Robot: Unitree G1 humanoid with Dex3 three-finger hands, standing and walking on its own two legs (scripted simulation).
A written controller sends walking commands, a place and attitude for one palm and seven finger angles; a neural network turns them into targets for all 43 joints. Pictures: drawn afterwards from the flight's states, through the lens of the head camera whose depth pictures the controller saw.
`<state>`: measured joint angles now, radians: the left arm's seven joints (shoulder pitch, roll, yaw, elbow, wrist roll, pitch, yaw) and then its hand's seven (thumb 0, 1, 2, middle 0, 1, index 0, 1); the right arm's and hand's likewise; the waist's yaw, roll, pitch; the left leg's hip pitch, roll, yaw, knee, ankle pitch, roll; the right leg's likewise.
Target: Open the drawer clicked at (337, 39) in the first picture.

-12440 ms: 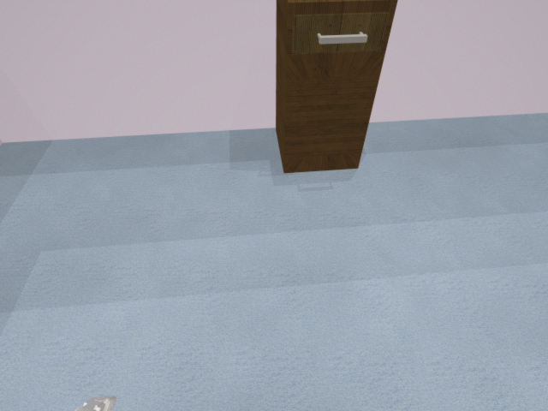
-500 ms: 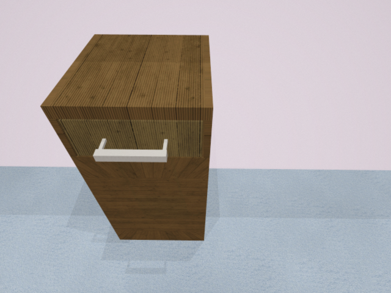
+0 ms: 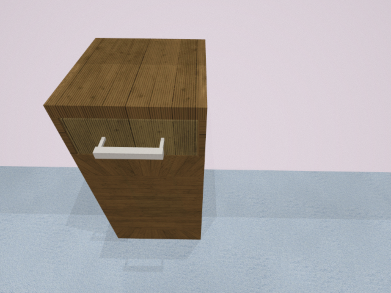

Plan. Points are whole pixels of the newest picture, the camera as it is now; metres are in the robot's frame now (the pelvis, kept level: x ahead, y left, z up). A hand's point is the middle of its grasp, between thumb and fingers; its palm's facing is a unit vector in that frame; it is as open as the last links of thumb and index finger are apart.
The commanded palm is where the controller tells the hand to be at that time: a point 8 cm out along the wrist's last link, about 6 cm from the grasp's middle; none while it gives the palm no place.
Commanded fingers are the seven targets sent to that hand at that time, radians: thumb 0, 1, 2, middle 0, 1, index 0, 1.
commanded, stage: come to a stop and stand still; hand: left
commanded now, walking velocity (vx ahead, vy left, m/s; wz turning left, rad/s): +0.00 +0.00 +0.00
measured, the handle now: (130, 147) +0.50 +0.22 -0.02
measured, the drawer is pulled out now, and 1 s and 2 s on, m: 0.00 0.00 0.00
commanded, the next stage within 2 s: look again from close up in 1.52 s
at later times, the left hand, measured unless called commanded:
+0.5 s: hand out of the picture -0.03 +0.12 -0.17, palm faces +0.05 -0.99 -0.16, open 7.4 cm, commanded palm none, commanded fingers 0.00 0.90 0.90 -0.20 -0.30 -0.20 -0.30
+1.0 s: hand out of the picture -0.01 +0.11 -0.17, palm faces +0.05 -0.98 -0.18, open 7.4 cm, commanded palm none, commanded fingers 0.00 0.90 0.90 -0.20 -0.30 -0.20 -0.30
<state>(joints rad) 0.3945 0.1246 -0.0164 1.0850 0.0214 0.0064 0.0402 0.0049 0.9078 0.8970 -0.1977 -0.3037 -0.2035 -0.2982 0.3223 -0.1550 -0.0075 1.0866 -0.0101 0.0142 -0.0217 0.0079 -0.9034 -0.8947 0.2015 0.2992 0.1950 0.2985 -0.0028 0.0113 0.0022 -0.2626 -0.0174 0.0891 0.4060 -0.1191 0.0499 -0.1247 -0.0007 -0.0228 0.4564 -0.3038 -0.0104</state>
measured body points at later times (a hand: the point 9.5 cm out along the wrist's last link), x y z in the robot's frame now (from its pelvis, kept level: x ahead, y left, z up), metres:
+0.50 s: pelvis +0.01 -0.02 +0.00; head +0.00 -0.03 +0.45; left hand -0.03 +0.18 -0.16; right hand -0.02 -0.23 -0.17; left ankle +0.07 +0.09 -0.74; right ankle -0.03 -0.11 -0.74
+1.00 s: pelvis +0.03 -0.04 +0.00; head +0.03 -0.05 +0.45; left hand -0.01 +0.16 -0.15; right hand +0.01 -0.24 -0.17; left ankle +0.07 +0.09 -0.74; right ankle -0.03 -0.11 -0.74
